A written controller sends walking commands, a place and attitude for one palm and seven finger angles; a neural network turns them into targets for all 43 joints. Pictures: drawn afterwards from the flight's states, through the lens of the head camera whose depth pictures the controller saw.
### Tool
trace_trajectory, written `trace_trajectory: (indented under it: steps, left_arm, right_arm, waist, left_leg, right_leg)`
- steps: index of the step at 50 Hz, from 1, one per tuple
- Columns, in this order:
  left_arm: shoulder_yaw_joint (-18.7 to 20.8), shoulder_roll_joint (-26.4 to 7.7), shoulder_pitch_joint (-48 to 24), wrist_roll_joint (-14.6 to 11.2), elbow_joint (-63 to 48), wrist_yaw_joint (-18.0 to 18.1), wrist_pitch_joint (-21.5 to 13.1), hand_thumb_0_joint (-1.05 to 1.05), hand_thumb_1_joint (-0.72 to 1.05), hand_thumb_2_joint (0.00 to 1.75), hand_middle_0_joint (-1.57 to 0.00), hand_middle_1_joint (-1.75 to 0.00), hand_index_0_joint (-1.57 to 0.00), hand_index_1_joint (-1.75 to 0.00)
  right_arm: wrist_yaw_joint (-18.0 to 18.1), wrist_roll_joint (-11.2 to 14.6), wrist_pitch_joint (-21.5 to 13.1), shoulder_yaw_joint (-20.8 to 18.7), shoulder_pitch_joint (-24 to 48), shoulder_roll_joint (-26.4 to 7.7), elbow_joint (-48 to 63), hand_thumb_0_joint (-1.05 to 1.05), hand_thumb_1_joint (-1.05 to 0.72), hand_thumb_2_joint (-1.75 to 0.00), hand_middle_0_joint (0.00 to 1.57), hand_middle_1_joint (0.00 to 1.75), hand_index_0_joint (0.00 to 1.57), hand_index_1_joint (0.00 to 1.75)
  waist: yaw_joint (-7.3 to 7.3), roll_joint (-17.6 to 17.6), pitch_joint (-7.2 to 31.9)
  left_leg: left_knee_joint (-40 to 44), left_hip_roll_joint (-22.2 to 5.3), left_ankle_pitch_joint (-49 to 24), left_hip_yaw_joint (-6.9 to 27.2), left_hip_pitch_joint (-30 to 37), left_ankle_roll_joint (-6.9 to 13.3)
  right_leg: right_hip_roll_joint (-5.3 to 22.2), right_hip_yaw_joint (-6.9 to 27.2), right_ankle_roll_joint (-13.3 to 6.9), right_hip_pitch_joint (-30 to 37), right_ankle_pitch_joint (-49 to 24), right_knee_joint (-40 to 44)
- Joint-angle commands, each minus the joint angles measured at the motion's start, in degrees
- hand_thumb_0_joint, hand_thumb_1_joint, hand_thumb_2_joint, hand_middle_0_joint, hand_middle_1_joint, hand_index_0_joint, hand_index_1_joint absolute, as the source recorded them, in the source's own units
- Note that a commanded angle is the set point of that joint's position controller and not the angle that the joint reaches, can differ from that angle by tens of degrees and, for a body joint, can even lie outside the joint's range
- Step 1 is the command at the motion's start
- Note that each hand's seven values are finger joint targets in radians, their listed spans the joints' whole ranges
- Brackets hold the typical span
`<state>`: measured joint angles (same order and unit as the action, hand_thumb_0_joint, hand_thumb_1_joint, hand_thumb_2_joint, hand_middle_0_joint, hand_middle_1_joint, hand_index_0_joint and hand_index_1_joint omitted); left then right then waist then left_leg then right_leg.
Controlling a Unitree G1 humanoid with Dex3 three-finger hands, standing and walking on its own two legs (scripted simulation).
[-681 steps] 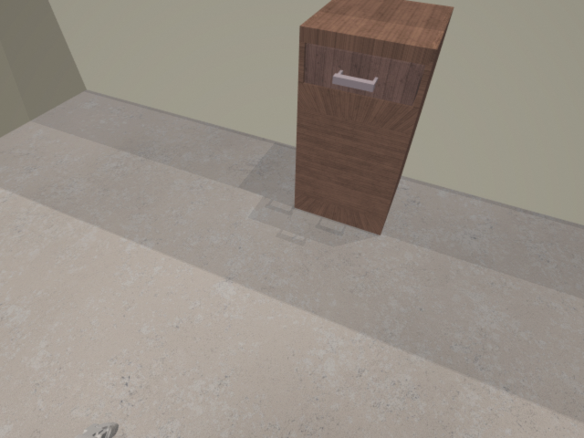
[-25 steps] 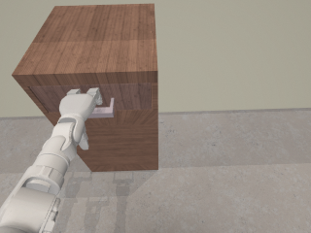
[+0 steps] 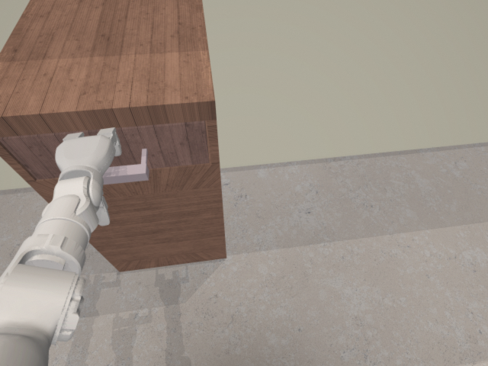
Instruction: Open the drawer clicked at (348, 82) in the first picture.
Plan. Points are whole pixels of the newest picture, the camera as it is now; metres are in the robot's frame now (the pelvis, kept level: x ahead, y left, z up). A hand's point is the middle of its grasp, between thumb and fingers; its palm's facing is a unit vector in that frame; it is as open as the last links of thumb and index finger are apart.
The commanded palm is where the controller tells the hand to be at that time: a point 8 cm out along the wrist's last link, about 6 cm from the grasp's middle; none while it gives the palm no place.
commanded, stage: move the hooked fingers above the handle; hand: left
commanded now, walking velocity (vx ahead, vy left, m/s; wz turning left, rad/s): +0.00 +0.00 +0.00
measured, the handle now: (114, 165) +0.51 +0.25 -0.03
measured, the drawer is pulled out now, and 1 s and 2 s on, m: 0.00 0.00 0.00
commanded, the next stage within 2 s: none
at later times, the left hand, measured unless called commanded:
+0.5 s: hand (114, 156) +0.47 +0.21 +0.05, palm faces -0.05 -0.02 -1.00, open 13.6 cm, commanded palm +0.44 +0.24 +0.08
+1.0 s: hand (101, 156) +0.48 +0.24 +0.05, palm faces +0.05 -0.03 -1.00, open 13.4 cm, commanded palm +0.45 +0.24 +0.09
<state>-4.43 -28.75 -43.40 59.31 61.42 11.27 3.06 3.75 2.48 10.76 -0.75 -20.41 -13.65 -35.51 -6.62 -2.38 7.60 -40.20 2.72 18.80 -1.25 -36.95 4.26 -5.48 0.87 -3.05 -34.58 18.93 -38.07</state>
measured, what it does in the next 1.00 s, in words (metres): stands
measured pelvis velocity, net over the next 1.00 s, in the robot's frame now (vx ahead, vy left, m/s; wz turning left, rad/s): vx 0.01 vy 0.01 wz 0.02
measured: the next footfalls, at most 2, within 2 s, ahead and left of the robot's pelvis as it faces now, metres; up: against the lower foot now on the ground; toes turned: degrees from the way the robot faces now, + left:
none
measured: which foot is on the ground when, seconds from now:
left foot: down 0.00-1.00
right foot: down 0.00-1.00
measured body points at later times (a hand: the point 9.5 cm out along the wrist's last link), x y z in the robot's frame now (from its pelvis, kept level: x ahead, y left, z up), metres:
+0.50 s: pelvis +0.01 +0.00 +0.00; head +0.06 +0.00 +0.45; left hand +0.47 +0.21 +0.11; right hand +0.07 -0.25 -0.13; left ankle +0.00 +0.07 -0.71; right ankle -0.02 -0.09 -0.71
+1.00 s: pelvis +0.01 +0.01 -0.01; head +0.08 +0.00 +0.44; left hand +0.47 +0.23 +0.10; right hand +0.05 -0.26 -0.14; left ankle +0.00 +0.07 -0.71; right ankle -0.02 -0.09 -0.71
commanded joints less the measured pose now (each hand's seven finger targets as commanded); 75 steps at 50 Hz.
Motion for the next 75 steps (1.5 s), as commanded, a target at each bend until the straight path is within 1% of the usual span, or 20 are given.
trace_trajectory:
  steps: [1, 5, 10, 14, 15, 18, 22, 27, 35, 39, 42, 46, 50, 53, 56, 60, 67, 69, 73, 75]
  left_arm:
    - [-0.9, -7.2, -27.7, 0.0, -23.4, 1.8, -12.1, 0.0, -0.5, 0.3, -0.3, -1.2, -0.3, -1.2]
    - [3.2, -9.6, -31.1, 0.2, -25.5, 8.6, -14.9, 0.0, -0.5, 0.3, -0.3, -1.2, -0.3, -1.2]
    - [9.0, -14.8, -29.9, 1.6, -14.7, 17.6, -5.2, 0.0, -0.5, 0.3, -0.3, -1.2, -0.3, -1.2]
    - [5.5, -12.0, -26.6, 2.3, -6.3, 15.4, 5.2, 0.0, -0.5, 0.3, -0.3, -1.2, -0.3, -1.2]
    - [6.6, -14.6, -26.5, 2.6, -5.2, 14.3, 6.7, 0.0, -0.5, 0.3, -0.3, -1.2, -0.3, -1.2]
    - [4.0, -13.6, -25.7, 1.5, -1.9, 10.2, 10.3, 0.0, -0.5, 0.3, -0.3, -1.2, -0.3, -1.2]
    - [4.1, -15.3, -21.1, 0.4, -1.6, 4.3, 8.1, 0.0, -0.5, 0.3, -0.3, -1.2, -0.3, -1.2]
    - [3.9, -15.2, -16.8, 1.3, -5.3, 0.6, -0.1, 0.0, -0.5, 0.3, -0.3, -1.2, -0.3, -1.2]
    - [4.5, -13.7, -32.0, 1.0, -28.5, 7.3, -15.9, 0.0, -0.5, 0.3, -0.3, -1.2, -0.3, -1.2]
    - [6.2, -13.8, -33.1, 0.4, -24.4, 13.2, -13.3, 0.0, -0.5, 0.3, -0.3, -1.2, -0.3, -1.2]
    - [4.8, -10.0, -29.2, -0.3, -15.5, 15.1, -6.3, 0.0, -0.5, 0.3, -0.3, -1.2, -0.3, -1.2]
    - [3.8, -9.8, -23.0, 0.7, -8.4, 11.6, 2.7, 0.0, -0.5, 0.3, -0.3, -1.2, -0.3, -1.2]
    - [2.0, -9.5, -20.1, 0.7, -4.7, 6.5, 5.3, 0.0, -0.5, 0.3, -0.3, -1.2, -0.3, -1.2]
    - [2.2, -9.9, -17.9, -0.1, -8.1, 2.7, 2.1, 0.0, -0.5, 0.3, -0.3, -1.2, -0.3, -1.2]
    - [3.5, -11.4, -18.6, -0.3, -16.4, 1.2, -5.1, 0.0, -0.5, 0.3, -0.3, -1.2, -0.3, -1.2]
    - [8.3, -15.0, -20.1, 1.8, -25.7, 5.7, -12.5, 0.0, -0.5, 0.3, -0.3, -1.2, -0.3, -1.2]
    - [5.9, -11.0, -25.3, 2.0, -19.6, 14.8, -5.9, 0.0, -0.5, 0.3, -0.3, -1.2, -0.3, -1.2]
    - [0.0, -4.2, -29.0, 0.9, -18.2, 13.5, -2.7, 0.0, -0.5, 0.3, -0.3, -1.2, -0.3, -1.2]
    - [-5.2, 1.2, -28.2, -1.5, -16.7, 7.4, 0.4, 0.0, -0.5, 0.3, -0.3, -1.2, -0.3, -1.2]
    - [-3.8, -0.4, -26.7, -2.2, -17.7, 4.6, -0.8, 0.0, -0.5, 0.3, -0.3, -1.2, -0.3, -1.2]
  right_arm:
    - [1.1, -1.5, -3.1, -4.8, -4.4, -8.9, 3.2, 0.0, -0.9, -0.9, 0.2, 0.3, 0.2, 0.3]
    - [-0.3, -2.6, -3.9, -5.6, -5.9, -9.3, 0.6, 0.0, -0.9, -0.9, 0.2, 0.3, 0.2, 0.3]
    - [-2.4, -3.1, -3.2, -4.8, -4.7, -10.4, -1.0, 0.0, -0.9, -0.9, 0.2, 0.3, 0.2, 0.3]
    - [-3.5, -2.5, -1.2, -4.4, -3.8, -10.8, 0.1, 0.0, -0.9, -0.9, 0.2, 0.3, 0.2, 0.3]
    - [-3.2, -2.0, -0.6, -4.3, -3.9, -10.8, 0.2, 0.0, -0.9, -0.9, 0.2, 0.3, 0.2, 0.3]
    - [-1.8, -0.9, 1.1, -3.4, -2.4, -10.3, 1.3, 0.0, -0.9, -0.9, 0.2, 0.3, 0.2, 0.3]
    - [0.2, -0.3, 1.7, -2.3, -1.2, -10.1, 3.4, 0.0, -0.9, -0.9, 0.2, 0.3, 0.2, 0.3]
    - [1.6, -0.3, 0.4, -1.9, -0.8, -9.7, 5.9, 0.0, -0.9, -0.9, 0.2, 0.3, 0.2, 0.3]
    - [0.8, -2.1, -3.4, -5.3, -4.8, -9.1, 3.0, 0.0, -0.9, -0.9, 0.2, 0.3, 0.2, 0.3]
    - [-0.5, -3.0, -4.0, -5.7, -6.0, -10.0, -0.8, 0.0, -0.9, -0.9, 0.2, 0.3, 0.2, 0.3]
    - [-2.3, -2.9, -3.2, -5.6, -6.1, -10.4, -2.0, 0.0, -0.9, -0.9, 0.2, 0.3, 0.2, 0.3]
    - [-3.5, -2.1, -0.9, -5.0, -5.4, -10.7, -0.8, 0.0, -0.9, -0.9, 0.2, 0.3, 0.2, 0.3]
    - [-2.3, -1.1, 1.0, -4.0, -3.3, -10.7, 1.3, 0.0, -0.9, -0.9, 0.2, 0.3, 0.2, 0.3]
    - [-1.2, -1.0, 0.6, -3.8, -2.5, -10.4, 3.2, 0.0, -0.9, -0.9, 0.2, 0.3, 0.2, 0.3]
    - [-0.1, -1.4, 0.0, -3.7, -1.9, -9.5, 5.1, 0.0, -0.9, -0.9, 0.2, 0.3, 0.2, 0.3]
    - [-0.3, -2.2, -0.9, -4.6, -2.0, -8.6, 4.8, 0.0, -0.9, -0.9, 0.2, 0.3, 0.2, 0.3]
    - [-2.2, -2.6, -2.2, -5.4, -2.6, -9.7, 1.4, 0.0, -0.9, -0.9, 0.2, 0.3, 0.2, 0.3]
    - [-2.9, -2.3, -2.2, -5.9, -3.2, -9.7, 0.7, 0.0, -0.9, -0.9, 0.2, 0.3, 0.2, 0.3]
    - [-2.9, -2.0, -1.7, -6.2, -4.4, -9.9, 0.1, 0.0, -0.9, -0.9, 0.2, 0.3, 0.2, 0.3]
    - [-2.5, -2.1, -1.4, -6.0, -4.4, -10.0, 0.0, 0.0, -0.9, -0.9, 0.2, 0.3, 0.2, 0.3]
  waist:
    - [-0.71, -6.2, 21.6]
    - [-0.97, -5.9, 24.6]
    - [0.59, -3.9, 24.3]
    - [1.55, -1.3, 26.3]
    - [1.58, 1.4, 25.9]
    - [0.69, 7.4, 20.1]
    - [1.68, 8.4, 16.1]
    - [2.2, 5.4, 11.3]
    - [-0.9, -7.5, 28.4]
    - [-1.67, -7.4, 28.4]
    - [-1.28, -5.5, 25.6]
    - [1.55, -2.3, 26.5]
    - [0.91, 6.0, 17.5]
    - [1.55, 6.9, 16.2]
    - [2.36, 2.2, 18.6]
    - [3.64, -4.6, 22.9]
    - [0.75, -4.3, 23.1]
    - [-1.22, -3.5, 24.6]
    - [-1.75, -1.4, 25.3]
    - [-0.97, -1.4, 25.9]
  left_leg:
    - [0.4, -1.9, -16.3, 3.9, 19.5, -0.7]
    - [-2.3, -2.2, -20.5, 6.7, 21.2, -2.1]
    - [-2.8, -1.1, -21.6, 5.3, 13.6, -2.7]
    - [-2.0, -0.7, -24.9, 3.0, 12.6, -2.3]
    - [-1.6, -0.6, -23.9, 2.5, 11.2, -1.8]
    - [1.0, -0.1, -17.8, 1.2, 6.1, -0.7]
    - [3.1, 0.0, -14.1, 0.5, 4.2, -0.3]
    - [3.1, -0.2, -8.5, 0.7, 3.1, -0.1]
    - [-3.2, -1.4, -17.3, 4.6, 18.5, -0.9]
    - [-4.9, -1.4, -21.1, 5.8, 18.7, -2.0]
    - [-4.1, -1.4, -23.6, 5.5, 17.7, -2.7]
    - [-2.6, -1.3, -28.6, 3.6, 16.0, -2.4]
    - [0.6, -0.7, -20.7, 2.1, 8.6, -0.5]
    - [1.9, -0.7, -17.6, 1.7, 8.5, 0.1]
    - [1.7, -0.9, -18.7, 2.1, 11.9, 0.1]
    - [-0.1, -1.6, -23.6, 3.8, 17.2, -1.0]
    - [-1.6, -2.0, -21.8, 5.6, 18.4, -2.7]
    - [-1.9, -2.3, -23.4, 6.1, 21.5, -2.9]
    - [-1.4, -2.6, -27.2, 6.4, 25.4, -2.7]
    - [-1.4, -2.6, -30.6, 6.4, 26.2, -2.4]
  right_leg:
    - [1.9, 1.2, 0.1, 0.9, -10.1, 3.2]
    - [1.1, -0.8, -0.1, -5.4, -9.3, -0.4]
    - [0.8, -2.1, -0.3, -3.5, -11.3, -2.6]
    - [0.6, -1.7, 0.0, 3.7, -18.3, -1.3]
    - [0.8, -1.1, 0.4, 6.0, -19.4, -0.5]
    - [1.6, 0.3, 1.3, 11.4, -19.7, 2.7]
    - [2.6, 1.4, 1.5, 14.5, -18.9, 4.5]
    - [2.8, 2.1, 0.9, 10.3, -11.3, 5.2]
    - [1.5, 1.2, 0.4, -1.3, -10.7, -0.1]
    - [0.9, -0.7, 0.0, -5.4, -11.1, -2.0]
    - [0.4, -2.1, 0.1, -5.5, -12.5, -1.6]
    - [0.3, -1.7, 0.2, 2.8, -20.0, -0.6]
    - [1.2, -0.2, 0.8, 8.7, -20.4, 2.6]
    - [1.9, 0.6, 0.8, 10.9, -19.3, 3.9]
    - [2.0, 1.3, 0.5, 10.3, -18.5, 3.2]
    - [1.2, 0.5, -0.2, 4.6, -15.9, 0.8]
    - [0.6, -1.9, -0.2, -3.7, -10.1, -0.8]
    - [0.5, -2.2, 0.1, -4.6, -10.7, -0.3]
    - [0.5, -2.0, 0.5, -2.4, -13.2, 1.7]
    - [0.7, -1.6, 0.6, -0.6, -15.4, 2.0]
